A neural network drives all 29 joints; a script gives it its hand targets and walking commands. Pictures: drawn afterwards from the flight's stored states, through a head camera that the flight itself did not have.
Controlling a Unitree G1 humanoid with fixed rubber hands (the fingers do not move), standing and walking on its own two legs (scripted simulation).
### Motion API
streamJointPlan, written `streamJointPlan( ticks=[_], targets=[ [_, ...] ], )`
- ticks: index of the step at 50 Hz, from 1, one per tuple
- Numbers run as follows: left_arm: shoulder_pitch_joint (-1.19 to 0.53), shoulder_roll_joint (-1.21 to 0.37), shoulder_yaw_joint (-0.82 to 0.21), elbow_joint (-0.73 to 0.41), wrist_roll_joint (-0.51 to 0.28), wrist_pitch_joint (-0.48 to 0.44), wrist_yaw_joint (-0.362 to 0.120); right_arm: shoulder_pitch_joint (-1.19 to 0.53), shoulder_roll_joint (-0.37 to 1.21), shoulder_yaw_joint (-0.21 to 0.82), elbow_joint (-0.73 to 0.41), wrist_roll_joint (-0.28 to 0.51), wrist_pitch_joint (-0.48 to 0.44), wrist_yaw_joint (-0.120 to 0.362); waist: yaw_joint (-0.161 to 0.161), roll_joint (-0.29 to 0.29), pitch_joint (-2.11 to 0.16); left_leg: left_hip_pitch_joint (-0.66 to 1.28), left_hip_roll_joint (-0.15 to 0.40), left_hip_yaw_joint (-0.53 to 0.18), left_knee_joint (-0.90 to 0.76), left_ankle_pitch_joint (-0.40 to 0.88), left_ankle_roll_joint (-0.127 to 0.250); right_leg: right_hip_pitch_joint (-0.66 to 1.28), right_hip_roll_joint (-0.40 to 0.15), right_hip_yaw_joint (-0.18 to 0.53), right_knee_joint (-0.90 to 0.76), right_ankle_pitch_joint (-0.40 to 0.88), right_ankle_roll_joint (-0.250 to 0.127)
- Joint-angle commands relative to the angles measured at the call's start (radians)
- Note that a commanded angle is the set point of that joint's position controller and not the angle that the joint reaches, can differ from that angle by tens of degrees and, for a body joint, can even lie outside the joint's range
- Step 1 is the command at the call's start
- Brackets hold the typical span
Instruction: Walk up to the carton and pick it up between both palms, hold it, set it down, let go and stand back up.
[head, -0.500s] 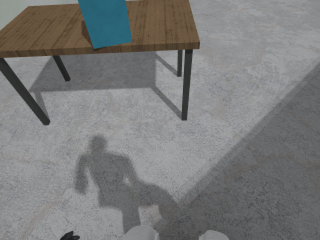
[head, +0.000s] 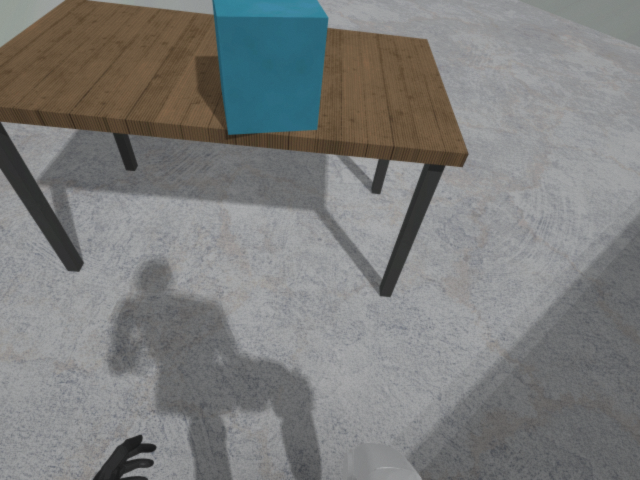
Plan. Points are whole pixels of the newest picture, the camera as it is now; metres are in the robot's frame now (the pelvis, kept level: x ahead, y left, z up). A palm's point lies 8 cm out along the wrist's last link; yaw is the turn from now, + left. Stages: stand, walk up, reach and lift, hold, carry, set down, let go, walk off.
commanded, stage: walk up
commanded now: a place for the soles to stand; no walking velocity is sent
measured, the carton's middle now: (267, 59) +0.94 +0.11 +0.07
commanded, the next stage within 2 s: none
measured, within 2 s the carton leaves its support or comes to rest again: neither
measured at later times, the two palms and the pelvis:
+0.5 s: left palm out of the picture +0.14 +0.37 -0.11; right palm (400, 315) +0.36 -0.14 -0.07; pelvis +0.19 +0.09 +0.00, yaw +5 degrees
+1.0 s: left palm (106, 246) +0.50 +0.37 -0.09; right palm (397, 333) +0.35 -0.14 -0.10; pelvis +0.36 +0.13 +0.01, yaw -2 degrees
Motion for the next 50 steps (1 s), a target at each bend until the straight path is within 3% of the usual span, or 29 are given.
streamJointPlan(
  ticks=[1,3,4,5,6,7,8,10,12,15,17,19,21,22,23,24,25,26,27,28,29,31,33,35,39,43,46,48,50],
  targets=[
    [0.025,0.042,0.007,-0.103,-0.013,-0.037,-0.005,-0.044,-0.217,-0.059,-0.097,-0.015,-0.023,-0.006,0.019,0.329,0.051,-0.032,0.276,-0.328,-0.366,0.486,0.231,0.021,-0.005,0.018,-0.278,0.058,-0.012],
    [0.115,0.047,0.015,-0.081,-0.004,-0.052,-0.001,-0.074,-0.221,-0.056,-0.102,-0.004,-0.012,-0.005,0.078,0.290,-0.013,-0.103,0.220,-0.244,-0.237,0.411,0.180,0.279,0.048,-0.014,-0.486,0.248,-0.025],
    [0.200,0.084,0.035,-0.056,0.006,-0.058,0.007,-0.036,-0.196,-0.041,-0.104,0.013,-0.012,-0.003,0.118,0.207,-0.074,-0.159,0.171,-0.197,-0.100,0.414,0.127,0.456,0.078,-0.021,-0.533,0.325,-0.048],
    [0.275,0.150,0.064,-0.044,0.020,-0.063,0.021,-0.030,-0.138,-0.026,-0.116,0.020,-0.014,0.005,0.161,0.048,-0.137,-0.271,0.098,-0.125,0.116,0.369,0.068,0.602,-0.038,0.174,-0.598,0.209,-0.107],
    [0.314,0.240,0.094,-0.046,0.029,-0.060,0.030,-0.019,-0.103,-0.006,-0.152,0.008,-0.006,0.015,0.171,-0.130,-0.210,-0.426,-0.018,-0.033,0.386,0.018,0.003,0.695,-0.318,0.625,-0.745,-0.115,-0.203],
    [0.298,0.274,0.097,-0.048,0.015,-0.038,0.045,-0.032,-0.182,-0.024,-0.184,0.003,0.022,0.015,0.167,-0.102,-0.145,-0.529,-0.016,-0.059,0.495,-0.154,-0.011,0.631,-0.430,0.883,-0.896,-0.413,-0.318],
    [0.242,0.233,0.095,-0.054,0.004,-0.032,0.058,-0.088,-0.244,-0.045,-0.181,0.008,0.044,0.016,0.176,-0.015,-0.052,-0.553,0.051,-0.129,0.590,-0.118,-0.029,0.559,-0.448,0.862,-0.900,-0.476,-0.357],
    [0.179,0.158,0.057,-0.069,0.004,-0.043,0.062,-0.121,-0.188,-0.044,-0.188,-0.009,0.039,0.018,0.153,0.043,0.042,-0.600,0.064,-0.149,0.564,-0.041,-0.037,0.495,-0.380,0.661,-0.870,-0.210,-0.305],
    [0.131,0.152,0.039,-0.050,0.009,-0.063,0.057,-0.087,-0.158,-0.050,-0.183,-0.002,0.034,0.027,0.101,-0.032,0.069,-0.505,0.091,-0.178,0.473,-0.022,-0.052,0.360,-0.325,0.489,-0.869,0.043,-0.286],
    [0.091,0.146,0.034,-0.033,0.017,-0.078,0.047,-0.079,-0.132,-0.042,-0.178,0.005,0.032,0.047,0.082,-0.096,0.069,-0.419,0.124,-0.145,0.297,0.039,-0.073,0.297,-0.269,0.326,-0.861,0.197,-0.277],
    [0.065,0.168,0.037,-0.032,0.012,-0.078,0.035,-0.077,-0.112,-0.043,-0.168,0.010,0.028,0.056,0.057,-0.142,0.059,-0.318,0.111,-0.094,0.194,0.095,-0.063,0.242,-0.218,0.222,-0.846,0.239,-0.253],
    [0.079,0.169,0.039,-0.022,0.007,-0.068,0.027,-0.124,-0.110,-0.044,-0.183,0.011,0.019,0.061,0.073,-0.168,0.019,-0.196,0.095,-0.044,0.066,0.128,-0.047,0.222,-0.174,0.147,-0.824,0.206,-0.220],
    [0.071,0.185,0.046,-0.031,0.000,-0.061,0.017,-0.084,-0.126,-0.050,-0.184,0.013,0.007,0.057,0.035,-0.111,-0.012,-0.049,0.072,-0.021,-0.014,0.174,-0.033,0.149,-0.182,0.133,-0.764,0.155,-0.185],
    [0.077,0.177,0.044,-0.024,0.000,-0.049,0.017,-0.068,-0.125,-0.054,-0.175,0.006,0.003,0.054,0.035,-0.117,-0.005,0.040,0.045,0.047,-0.077,0.203,-0.023,0.097,-0.171,0.107,-0.720,0.005,-0.168],
    [0.077,0.166,0.035,-0.026,-0.002,-0.042,0.018,-0.004,-0.135,-0.061,-0.163,0.001,-0.003,0.051,0.002,-0.075,-0.024,0.148,0.030,0.038,-0.101,0.229,-0.018,0.033,-0.158,0.093,-0.661,-0.061,-0.149],
    [0.100,0.113,0.015,-0.018,0.000,-0.032,0.017,0.062,-0.165,-0.081,-0.138,-0.009,-0.014,0.042,-0.034,0.035,-0.033,0.258,0.007,0.041,-0.104,0.204,-0.009,-0.033,-0.118,0.044,-0.522,-0.028,-0.115],
    [0.133,0.062,0.000,-0.028,0.005,-0.028,0.009,0.132,-0.215,-0.098,-0.129,-0.010,-0.021,0.029,-0.084,0.258,-0.106,0.334,0.080,-0.105,-0.182,0.061,0.018,-0.071,-0.050,-0.045,-0.235,0.032,-0.059],
    [0.188,0.026,-0.018,-0.063,-0.003,-0.018,0.003,0.141,-0.294,-0.110,-0.158,-0.010,-0.020,0.014,-0.071,0.444,-0.124,0.347,0.307,-0.566,-0.395,-0.243,0.109,-0.205,0.041,-0.040,0.036,-0.148,-0.002],
    [0.149,0.120,0.016,-0.081,-0.002,0.000,0.011,0.118,-0.349,-0.124,-0.165,0.011,-0.009,-0.017,-0.073,0.368,-0.043,0.262,0.414,-0.815,-0.582,-0.496,0.183,-0.264,0.065,0.094,0.179,-0.141,-0.007],
    [0.114,0.142,0.028,-0.076,0.011,0.022,0.013,0.116,-0.343,-0.125,-0.157,0.022,-0.007,-0.027,-0.062,0.298,0.005,0.201,0.464,-0.866,-0.627,-0.545,0.208,-0.282,0.031,0.144,0.273,-0.073,-0.007],
    [0.094,0.145,0.029,-0.073,0.018,0.029,0.011,0.077,-0.290,-0.108,-0.176,0.020,-0.013,-0.035,-0.042,0.229,0.039,0.184,0.435,-0.798,-0.621,-0.447,0.173,-0.299,0.009,0.185,0.280,0.011,-0.001],
    [0.182,0.113,0.036,-0.019,0.007,0.026,0.009,-0.017,-0.251,-0.077,-0.173,0.018,-0.024,-0.034,0.045,0.277,0.137,0.002,0.357,-0.499,-0.557,-0.115,0.098,-0.190,-0.019,0.192,0.190,0.087,0.018],
    [0.215,0.113,0.033,0.000,0.006,0.016,0.011,-0.065,-0.221,-0.073,-0.164,0.012,-0.030,-0.022,0.065,0.384,0.092,-0.004,0.339,-0.454,-0.535,0.013,0.127,-0.138,-0.019,0.168,0.144,0.088,0.037],
    [0.171,0.101,0.034,0.010,0.015,0.022,0.006,-0.032,-0.199,-0.063,-0.155,0.003,-0.044,-0.022,0.049,0.317,0.119,-0.017,0.350,-0.430,-0.523,0.150,0.183,-0.117,-0.003,0.182,0.128,0.078,0.033],
    [0.068,0.062,0.028,-0.021,0.002,0.028,-0.011,0.018,-0.217,-0.067,-0.127,-0.018,-0.053,-0.033,0.031,0.280,0.136,0.078,0.371,-0.307,-0.494,0.369,0.210,-0.183,-0.002,0.193,-0.015,0.128,0.042],
    [-0.066,0.049,0.016,-0.059,0.015,0.019,-0.039,0.057,-0.212,-0.068,-0.109,-0.010,-0.037,-0.039,-0.025,0.262,0.078,0.170,0.314,-0.166,-0.455,0.490,0.157,-0.127,0.002,0.055,-0.236,0.251,0.029],
    [-0.088,-0.005,0.000,-0.063,0.008,0.006,-0.039,0.045,-0.228,-0.059,-0.096,-0.005,-0.030,-0.039,0.013,0.277,0.076,0.113,0.315,-0.091,-0.396,0.741,0.142,0.021,0.016,0.016,-0.358,0.265,-0.008],
    [-0.087,0.010,0.005,-0.048,0.013,0.000,-0.031,0.049,-0.227,-0.055,-0.103,0.005,-0.013,-0.038,0.009,0.227,0.063,0.091,0.284,-0.073,-0.325,0.717,0.122,0.124,0.065,-0.048,-0.443,0.310,-0.032],
    [0.064,0.056,0.034,-0.017,0.021,-0.015,-0.011,0.068,-0.228,-0.045,-0.115,0.015,-0.003,-0.035,0.090,0.154,-0.057,0.026,0.218,0.002,-0.083,0.797,0.087,0.398,0.067,-0.002,-0.566,0.477,-0.091]
  ],
)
